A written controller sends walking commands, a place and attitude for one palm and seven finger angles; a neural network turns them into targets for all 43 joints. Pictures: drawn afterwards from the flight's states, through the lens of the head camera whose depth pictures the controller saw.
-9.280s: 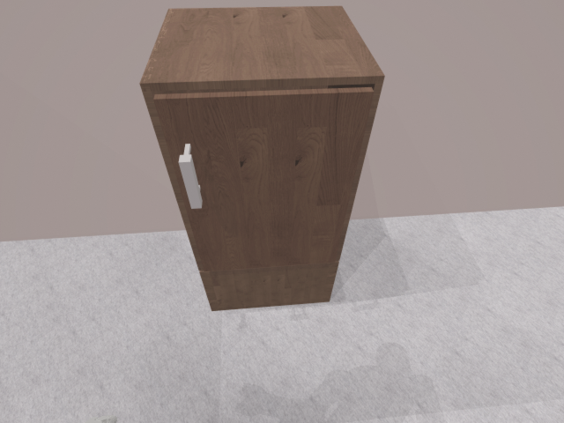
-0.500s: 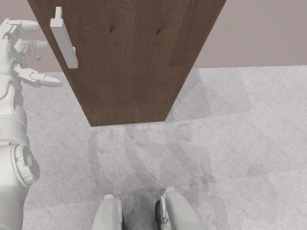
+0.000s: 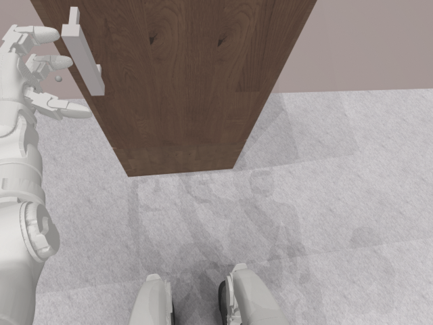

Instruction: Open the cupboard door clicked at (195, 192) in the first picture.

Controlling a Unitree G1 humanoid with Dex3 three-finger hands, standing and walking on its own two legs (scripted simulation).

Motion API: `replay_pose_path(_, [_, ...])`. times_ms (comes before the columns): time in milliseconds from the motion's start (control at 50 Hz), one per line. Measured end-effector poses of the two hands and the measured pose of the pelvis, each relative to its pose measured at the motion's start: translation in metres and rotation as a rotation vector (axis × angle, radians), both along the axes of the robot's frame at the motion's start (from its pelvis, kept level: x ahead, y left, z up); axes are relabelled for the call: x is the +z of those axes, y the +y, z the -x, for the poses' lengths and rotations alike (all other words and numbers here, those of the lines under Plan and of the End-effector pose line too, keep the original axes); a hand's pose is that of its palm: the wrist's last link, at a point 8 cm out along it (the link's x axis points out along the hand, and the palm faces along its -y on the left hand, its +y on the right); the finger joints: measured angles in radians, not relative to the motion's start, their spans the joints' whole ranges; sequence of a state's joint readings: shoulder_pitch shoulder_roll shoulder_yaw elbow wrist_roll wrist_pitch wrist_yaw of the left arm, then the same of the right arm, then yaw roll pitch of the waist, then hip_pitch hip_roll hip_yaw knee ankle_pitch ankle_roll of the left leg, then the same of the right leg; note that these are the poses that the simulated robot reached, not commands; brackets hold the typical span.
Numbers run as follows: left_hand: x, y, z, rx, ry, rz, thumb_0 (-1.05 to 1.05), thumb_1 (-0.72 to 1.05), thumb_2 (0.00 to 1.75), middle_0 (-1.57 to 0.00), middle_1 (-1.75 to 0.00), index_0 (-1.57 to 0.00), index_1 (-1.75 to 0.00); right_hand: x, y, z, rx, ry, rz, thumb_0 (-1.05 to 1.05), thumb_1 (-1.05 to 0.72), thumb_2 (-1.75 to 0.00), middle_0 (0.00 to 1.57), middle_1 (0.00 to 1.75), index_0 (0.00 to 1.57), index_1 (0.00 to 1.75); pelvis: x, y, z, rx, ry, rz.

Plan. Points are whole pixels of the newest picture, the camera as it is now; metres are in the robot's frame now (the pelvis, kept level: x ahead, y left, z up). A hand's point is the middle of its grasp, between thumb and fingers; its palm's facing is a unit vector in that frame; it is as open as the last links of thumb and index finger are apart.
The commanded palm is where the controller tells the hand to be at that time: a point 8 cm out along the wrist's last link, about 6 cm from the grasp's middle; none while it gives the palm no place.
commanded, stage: slide the fingers in behind the handle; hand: left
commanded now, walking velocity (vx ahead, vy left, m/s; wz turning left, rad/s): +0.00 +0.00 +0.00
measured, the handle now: (87, 54) +0.57 +0.18 +0.07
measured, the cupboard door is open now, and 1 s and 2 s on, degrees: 0 1 1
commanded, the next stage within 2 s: close the thumb around the handle in 1.26 s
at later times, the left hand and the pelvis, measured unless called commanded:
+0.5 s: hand (88, 86) +0.51 +0.18 +0.06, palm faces +0.00 -1.00 -0.04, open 14.7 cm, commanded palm +0.50 +0.20 +0.06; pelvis +0.00 +0.00 +0.01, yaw +2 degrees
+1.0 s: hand (102, 82) +0.51 +0.16 +0.07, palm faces +0.07 -1.00 -0.02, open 14.1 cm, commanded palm +0.49 +0.18 +0.06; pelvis -0.01 -0.01 +0.00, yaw +1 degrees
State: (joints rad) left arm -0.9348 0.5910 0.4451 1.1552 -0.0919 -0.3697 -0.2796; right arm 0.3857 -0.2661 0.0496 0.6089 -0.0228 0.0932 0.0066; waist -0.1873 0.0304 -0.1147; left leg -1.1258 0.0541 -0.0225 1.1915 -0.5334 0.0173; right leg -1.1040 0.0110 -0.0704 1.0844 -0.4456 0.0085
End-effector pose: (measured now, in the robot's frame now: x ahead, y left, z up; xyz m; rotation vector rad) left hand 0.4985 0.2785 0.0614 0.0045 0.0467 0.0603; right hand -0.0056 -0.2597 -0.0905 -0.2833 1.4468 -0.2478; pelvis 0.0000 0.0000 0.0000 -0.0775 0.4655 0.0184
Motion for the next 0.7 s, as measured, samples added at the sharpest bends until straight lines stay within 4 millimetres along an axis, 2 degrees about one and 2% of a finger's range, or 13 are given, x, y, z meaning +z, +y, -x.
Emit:
replay_pose_path(420, [0.0, -0.022, 0.015, 0.027, -0.01, -0.01, -0.01, -0.5, 0.3, -0.3, -1.2, -0.1, -1.16, -0.004, -0.002, -0.023, 0.057, -0.025, -0.035, 0.0, -0.9, -0.9, 0.2, 0.3, 0.21, 0.3, 0.004, -0.005, -0.004, 0.031, -0.024, -0.003])
replay_pose_path(520, [0.004, -0.054, 0.011, -0.078, -0.025, -0.026, -0.01, -0.5, 0.3, -0.29, -1.2, -0.17, -1.17, -0.004, -0.002, -0.025, 0.051, -0.042, -0.036, 0.0, -0.9, -0.9, 0.2, 0.3, 0.21, 0.3, 0.005, -0.005, -0.004, 0.031, -0.031, -0.005])
replay_pose_path(560, [0.003, -0.065, 0.007, -0.07, -0.023, 0.004, -0.01, -0.5, 0.3, -0.29, -1.2, -0.21, -1.18, -0.005, -0.002, -0.026, 0.043, -0.057, -0.034, 0.0, -0.9, -0.9, 0.2, 0.3, 0.21, 0.3, 0.005, -0.005, -0.003, 0.027, -0.032, -0.008])
replay_pose_path(620, [0.002, -0.064, 0.003, -0.008, -0.014, 0.033, -0.01, -0.5, 0.3, -0.28, -1.2, -0.26, -1.2, -0.005, -0.003, -0.024, 0.031, -0.081, -0.036, 0.0, -0.9, -0.9, 0.2, 0.3, 0.21, 0.3, 0.003, -0.006, -0.002, 0.015, -0.029, -0.015])
replay_pose_path(700, [0.004, -0.064, 0.003, -0.003, -0.034, -0.035, -0.01, -0.5, 0.3, -0.28, -1.2, -0.3, -1.22, -0.008, -0.001, -0.018, 0.019, -0.087, -0.054, 0.0, -0.9, -0.9, 0.2, 0.3, 0.21, 0.3, 0.001, -0.008, 0.0, 0.004, -0.029, -0.023])
